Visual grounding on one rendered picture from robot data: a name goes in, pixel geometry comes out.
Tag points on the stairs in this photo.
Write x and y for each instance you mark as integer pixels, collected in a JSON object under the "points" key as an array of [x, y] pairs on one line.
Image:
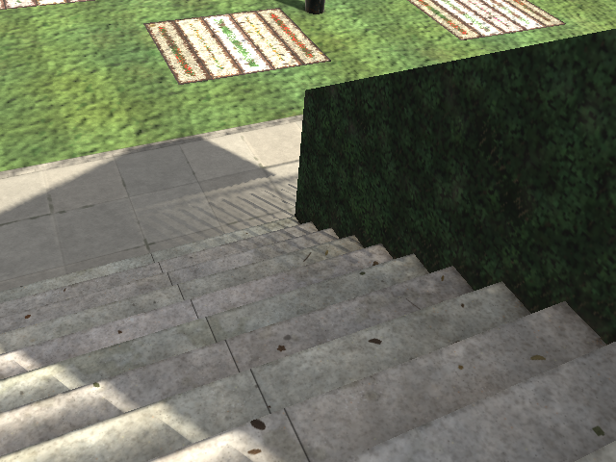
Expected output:
{"points": [[282, 343]]}

